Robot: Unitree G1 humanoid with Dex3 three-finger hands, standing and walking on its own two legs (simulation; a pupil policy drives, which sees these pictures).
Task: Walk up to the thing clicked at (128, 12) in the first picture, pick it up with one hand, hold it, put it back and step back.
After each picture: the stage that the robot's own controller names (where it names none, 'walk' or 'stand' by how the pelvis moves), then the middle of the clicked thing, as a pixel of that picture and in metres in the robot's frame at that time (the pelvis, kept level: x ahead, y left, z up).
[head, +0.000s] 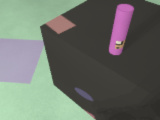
stand; (119, 31) +0.64 -0.17 +0.03
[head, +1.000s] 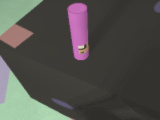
walk; (79, 35) +0.56 +0.05 +0.05
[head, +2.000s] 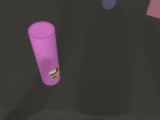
rise first; (47, 58) +0.40 +0.13 +0.06
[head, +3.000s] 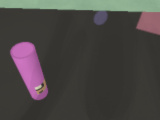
stand; (32, 74) +0.38 +0.20 +0.03
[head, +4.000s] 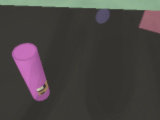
stand; (34, 76) +0.37 +0.19 +0.03
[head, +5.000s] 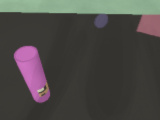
stand; (35, 77) +0.38 +0.19 +0.03
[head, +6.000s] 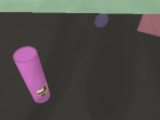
stand; (34, 78) +0.37 +0.19 +0.03
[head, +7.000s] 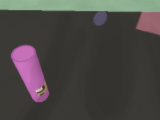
rise first; (33, 77) +0.37 +0.19 +0.03
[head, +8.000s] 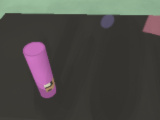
rise first; (42, 73) +0.39 +0.19 +0.03
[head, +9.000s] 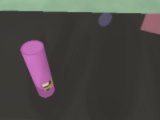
go down; (40, 72) +0.39 +0.19 +0.03
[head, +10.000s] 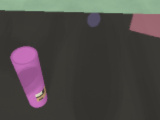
go down; (32, 81) +0.36 +0.17 +0.05
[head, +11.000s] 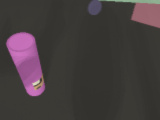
close in; (29, 69) +0.38 +0.17 +0.05
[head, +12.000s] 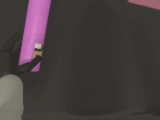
close; (34, 34) +0.51 +0.14 +0.08
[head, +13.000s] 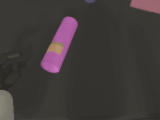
close; (61, 42) +0.54 +0.06 +0.01
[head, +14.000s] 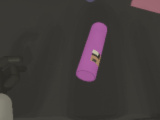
lift; (93, 49) +0.49 -0.06 +0.01
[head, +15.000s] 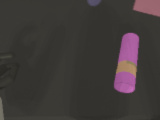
lift; (127, 60) +0.45 -0.19 +0.00
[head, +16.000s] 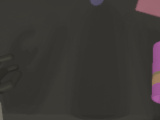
lift; out of the picture +0.40 -0.31 +0.00
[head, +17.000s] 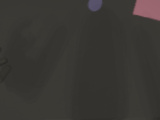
lift; out of the picture +0.35 -0.43 -0.01
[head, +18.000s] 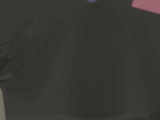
lift; out of the picture +0.31 -0.54 +0.00
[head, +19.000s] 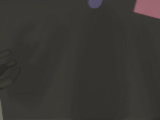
close; out of the picture +0.26 -0.65 +0.00
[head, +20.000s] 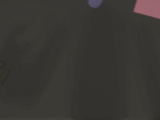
close; out of the picture +0.23 -0.81 -0.45
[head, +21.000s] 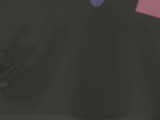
close; out of the picture -0.05 -1.17 -0.69
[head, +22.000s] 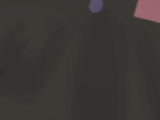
close; out of the picture -0.06 -1.17 -0.69
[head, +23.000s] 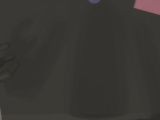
close; out of the picture -0.06 -1.16 -0.69
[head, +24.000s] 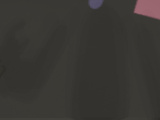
close; out of the picture -0.08 -1.15 -0.69
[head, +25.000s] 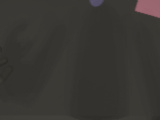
close; out of the picture -0.09 -1.14 -0.69
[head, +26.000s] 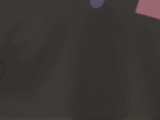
close; out of the picture -0.12 -1.12 -0.69
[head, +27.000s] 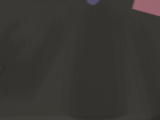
close; out of the picture -0.14 -1.10 -0.69
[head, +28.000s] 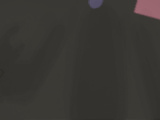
close; out of the picture -0.17 -1.08 -0.69
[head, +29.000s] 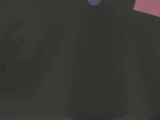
close; out of the picture -0.18 -1.06 -0.69
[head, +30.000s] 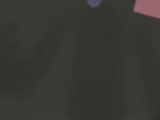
close; out of the picture -0.20 -1.05 -0.69
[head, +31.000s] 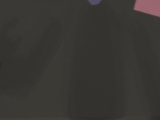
close; out of the picture -0.21 -1.05 -0.68
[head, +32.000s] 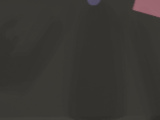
close; out of the picture -0.21 -1.04 -0.69
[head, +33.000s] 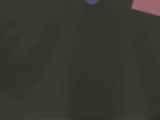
close; out of the picture -0.21 -1.04 -0.68
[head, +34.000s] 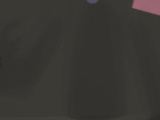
close; out of the picture -0.21 -1.04 -0.69
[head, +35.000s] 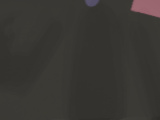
close; out of the picture -0.20 -1.04 -0.68
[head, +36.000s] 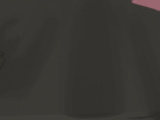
lift; out of the picture -0.18 -1.06 -0.68
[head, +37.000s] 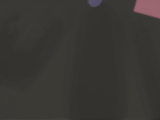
lift; out of the picture -0.18 -1.07 -0.69
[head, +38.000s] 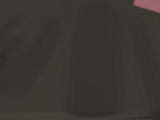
lift; out of the picture -0.15 -1.09 -0.68
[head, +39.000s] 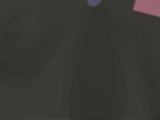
lift; out of the picture -0.13 -1.11 -0.69
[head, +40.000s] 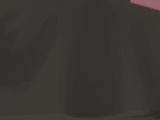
lift; out of the picture -0.10 -1.13 -0.68
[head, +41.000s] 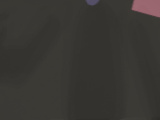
close; out of the picture -0.10 -1.14 -0.68
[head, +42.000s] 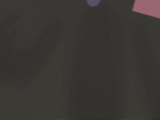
lift; out of the picture -0.08 -1.15 -0.69
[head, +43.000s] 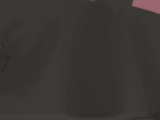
lift; out of the picture -0.05 -1.17 -0.68
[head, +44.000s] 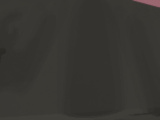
lift; out of the picture -0.04 -1.17 -0.67
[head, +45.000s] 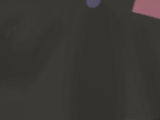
lift; out of the picture -0.06 -1.17 -0.69
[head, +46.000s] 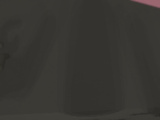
lift; out of the picture -0.05 -1.16 -0.68
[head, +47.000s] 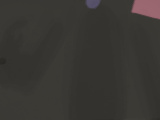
lift; out of the picture -0.07 -1.16 -0.69
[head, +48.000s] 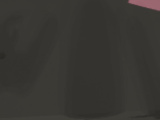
lift; out of the picture -0.07 -1.14 -0.68
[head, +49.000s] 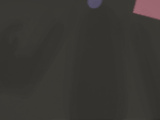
lift; out of the picture -0.11 -1.13 -0.69
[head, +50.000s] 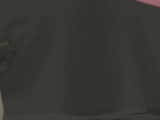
lift; out of the picture -0.11 -1.11 -0.68
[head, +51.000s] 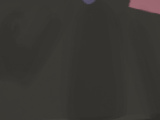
lift; out of the picture -0.14 -1.09 -0.68
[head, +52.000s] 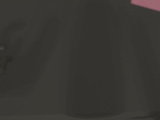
lift; out of the picture -0.17 -1.07 -0.68
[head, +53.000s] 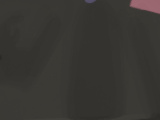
lift; out of the picture -0.18 -1.06 -0.69
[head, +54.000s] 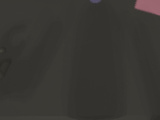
lift; out of the picture -0.20 -1.05 -0.68
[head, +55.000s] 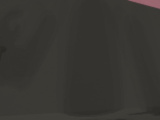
lift; out of the picture -0.19 -1.04 -0.68
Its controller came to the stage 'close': yes
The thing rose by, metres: 0.00
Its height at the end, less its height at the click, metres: -0.78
